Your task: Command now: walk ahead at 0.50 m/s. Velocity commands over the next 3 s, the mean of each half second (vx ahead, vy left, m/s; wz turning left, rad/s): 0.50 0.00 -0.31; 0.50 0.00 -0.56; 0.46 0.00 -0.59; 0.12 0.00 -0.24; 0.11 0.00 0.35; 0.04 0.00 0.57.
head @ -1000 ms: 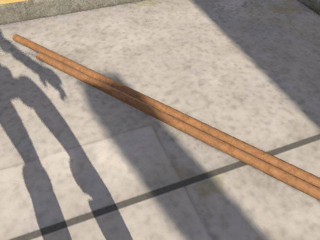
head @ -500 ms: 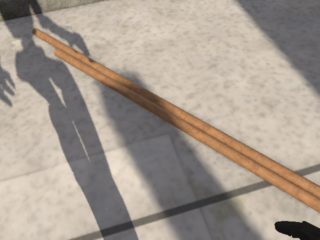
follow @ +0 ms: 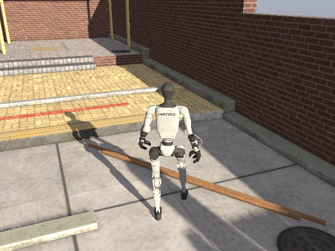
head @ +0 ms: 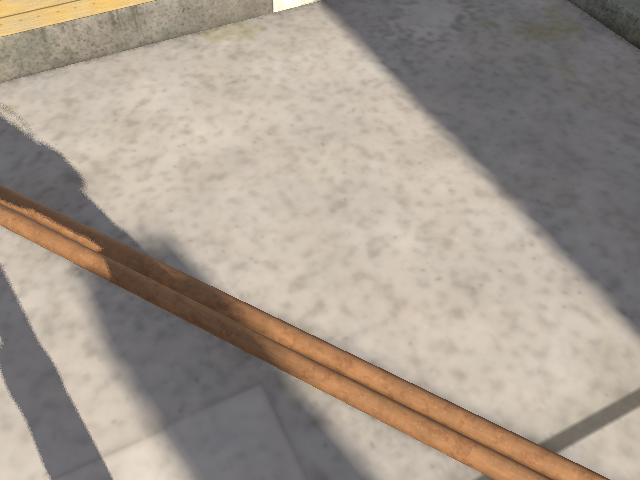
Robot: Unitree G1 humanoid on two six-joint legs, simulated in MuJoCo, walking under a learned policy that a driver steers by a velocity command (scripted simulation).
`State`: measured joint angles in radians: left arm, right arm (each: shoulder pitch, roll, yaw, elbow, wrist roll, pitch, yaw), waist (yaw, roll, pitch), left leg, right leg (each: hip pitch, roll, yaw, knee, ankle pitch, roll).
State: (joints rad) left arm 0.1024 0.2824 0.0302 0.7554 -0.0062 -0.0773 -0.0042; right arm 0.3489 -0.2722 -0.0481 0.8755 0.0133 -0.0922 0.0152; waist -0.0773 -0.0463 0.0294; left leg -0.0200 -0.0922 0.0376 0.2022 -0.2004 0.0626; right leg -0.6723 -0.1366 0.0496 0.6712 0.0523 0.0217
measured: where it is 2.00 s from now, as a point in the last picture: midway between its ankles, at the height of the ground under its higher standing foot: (463, 312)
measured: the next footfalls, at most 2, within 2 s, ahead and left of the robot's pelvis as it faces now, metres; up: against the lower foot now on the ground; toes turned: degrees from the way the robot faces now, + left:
right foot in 0.14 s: +0.27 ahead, -0.14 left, +0.00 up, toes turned -2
left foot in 0.66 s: +0.56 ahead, +0.03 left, +0.00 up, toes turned -21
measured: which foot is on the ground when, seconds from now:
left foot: down 0.00-0.16, up 0.18-0.64, down 0.66-1.00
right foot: up 0.00-0.12, down 0.14-0.66, up 0.68-1.00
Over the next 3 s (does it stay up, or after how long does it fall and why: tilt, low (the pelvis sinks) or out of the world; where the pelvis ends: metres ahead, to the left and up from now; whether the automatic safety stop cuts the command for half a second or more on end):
stays up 0.99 -0.46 -0.01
